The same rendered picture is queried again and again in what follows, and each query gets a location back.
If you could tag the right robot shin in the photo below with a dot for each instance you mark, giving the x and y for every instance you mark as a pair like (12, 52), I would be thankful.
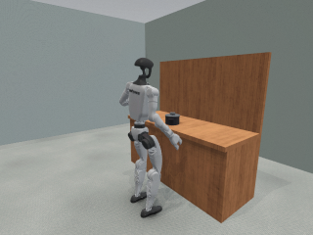
(152, 188)

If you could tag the left robot thigh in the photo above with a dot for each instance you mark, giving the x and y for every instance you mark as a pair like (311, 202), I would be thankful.
(141, 151)

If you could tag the robot right upper arm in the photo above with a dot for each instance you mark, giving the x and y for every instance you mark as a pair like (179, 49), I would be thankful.
(152, 94)

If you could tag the pot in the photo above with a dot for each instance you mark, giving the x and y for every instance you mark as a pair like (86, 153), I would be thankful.
(172, 120)

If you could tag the robot right forearm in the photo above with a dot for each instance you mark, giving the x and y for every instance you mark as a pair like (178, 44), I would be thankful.
(162, 126)

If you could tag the right robot hand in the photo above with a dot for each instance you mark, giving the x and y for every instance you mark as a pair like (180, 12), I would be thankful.
(174, 140)

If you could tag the lid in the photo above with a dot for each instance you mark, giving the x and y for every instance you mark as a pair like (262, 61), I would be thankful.
(172, 116)

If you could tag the robot left upper arm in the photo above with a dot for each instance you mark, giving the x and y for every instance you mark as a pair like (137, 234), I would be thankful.
(123, 99)

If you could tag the table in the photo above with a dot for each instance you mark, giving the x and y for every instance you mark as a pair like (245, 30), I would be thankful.
(221, 103)

